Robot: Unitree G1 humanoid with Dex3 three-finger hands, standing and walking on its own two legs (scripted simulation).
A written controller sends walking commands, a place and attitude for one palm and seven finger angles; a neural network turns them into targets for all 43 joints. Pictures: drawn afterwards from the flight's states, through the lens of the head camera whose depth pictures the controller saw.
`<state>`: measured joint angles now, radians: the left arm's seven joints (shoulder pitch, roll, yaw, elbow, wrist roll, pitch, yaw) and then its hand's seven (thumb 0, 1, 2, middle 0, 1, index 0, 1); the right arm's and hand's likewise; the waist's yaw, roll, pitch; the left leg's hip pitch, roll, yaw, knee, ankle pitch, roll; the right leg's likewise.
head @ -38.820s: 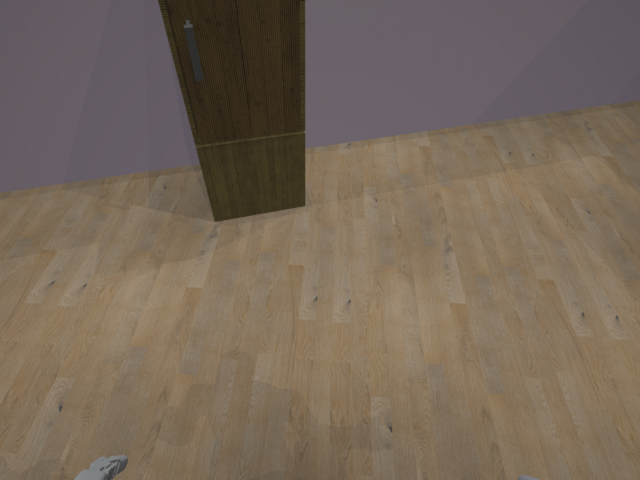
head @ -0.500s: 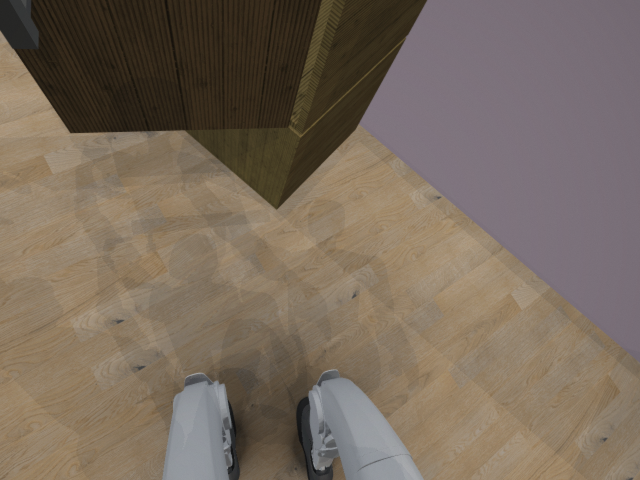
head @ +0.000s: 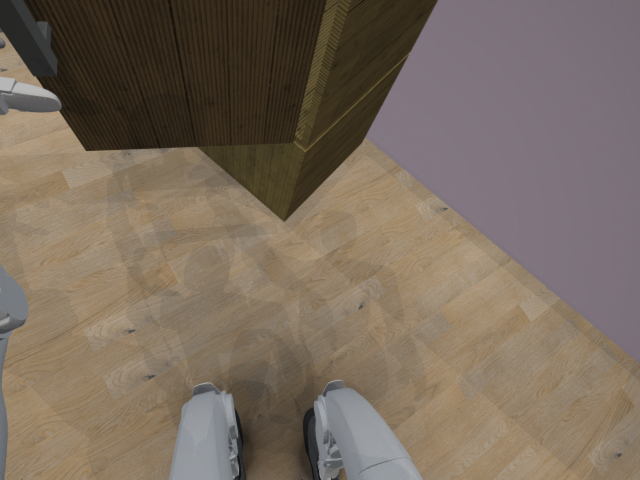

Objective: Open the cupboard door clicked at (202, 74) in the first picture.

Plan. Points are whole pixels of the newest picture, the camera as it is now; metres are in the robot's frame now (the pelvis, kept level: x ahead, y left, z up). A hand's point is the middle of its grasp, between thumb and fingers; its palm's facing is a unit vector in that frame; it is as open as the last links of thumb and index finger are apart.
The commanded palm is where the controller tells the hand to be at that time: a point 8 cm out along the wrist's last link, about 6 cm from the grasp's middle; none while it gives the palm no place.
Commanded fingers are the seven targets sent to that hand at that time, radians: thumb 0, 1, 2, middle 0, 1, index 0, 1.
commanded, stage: slide the fingers in behind the handle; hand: left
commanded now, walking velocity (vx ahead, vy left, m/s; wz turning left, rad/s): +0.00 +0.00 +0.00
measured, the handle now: out of the picture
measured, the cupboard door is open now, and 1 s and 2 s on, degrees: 49 50 51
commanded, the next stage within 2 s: close the thumb around the handle in 0.84 s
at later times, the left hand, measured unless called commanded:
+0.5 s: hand (34, 43) +0.55 +0.23 +0.09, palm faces +0.08 -1.00 -0.01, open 14.0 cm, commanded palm +0.55 +0.25 +0.08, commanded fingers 0.00 -0.50 0.30 -0.30 -1.20 -0.30 -1.20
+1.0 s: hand (33, 46) +0.56 +0.23 +0.08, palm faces +0.07 -1.00 +0.00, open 13.9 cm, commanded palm +0.55 +0.26 +0.08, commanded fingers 0.00 -0.28 0.40 -0.32 -1.22 -0.32 -1.22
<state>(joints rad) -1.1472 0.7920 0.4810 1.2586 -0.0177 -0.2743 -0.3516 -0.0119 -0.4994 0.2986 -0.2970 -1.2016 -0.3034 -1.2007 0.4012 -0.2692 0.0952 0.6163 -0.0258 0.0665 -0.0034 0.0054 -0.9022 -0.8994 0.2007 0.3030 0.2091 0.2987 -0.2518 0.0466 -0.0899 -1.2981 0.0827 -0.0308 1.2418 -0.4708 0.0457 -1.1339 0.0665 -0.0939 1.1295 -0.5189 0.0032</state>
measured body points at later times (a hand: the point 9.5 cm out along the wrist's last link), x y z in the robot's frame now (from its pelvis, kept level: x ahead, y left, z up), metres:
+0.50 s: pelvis +0.00 -0.02 +0.00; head +0.18 +0.02 +0.41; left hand +0.54 +0.28 +0.09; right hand -0.02 -0.28 -0.10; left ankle +0.04 +0.09 -0.63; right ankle +0.00 -0.13 -0.63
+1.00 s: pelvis +0.00 -0.01 +0.00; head +0.18 +0.03 +0.41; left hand +0.55 +0.29 +0.08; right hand -0.02 -0.28 -0.10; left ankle +0.04 +0.09 -0.63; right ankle +0.00 -0.13 -0.63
